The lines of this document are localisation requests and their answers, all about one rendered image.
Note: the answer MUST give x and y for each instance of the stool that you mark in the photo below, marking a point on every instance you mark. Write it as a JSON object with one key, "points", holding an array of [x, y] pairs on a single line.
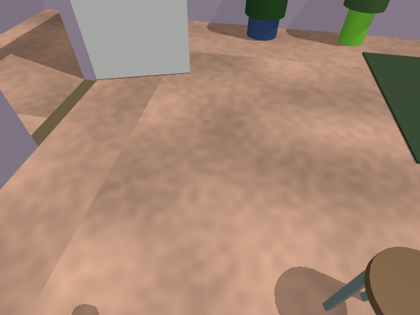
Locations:
{"points": [[391, 280]]}

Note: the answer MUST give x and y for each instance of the potted plant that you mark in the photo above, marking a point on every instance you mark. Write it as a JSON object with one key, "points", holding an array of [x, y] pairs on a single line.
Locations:
{"points": [[264, 17], [358, 20]]}

